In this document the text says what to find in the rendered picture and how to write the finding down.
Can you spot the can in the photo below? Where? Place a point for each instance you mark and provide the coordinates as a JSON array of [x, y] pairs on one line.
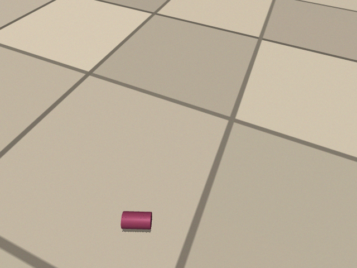
[[136, 220]]

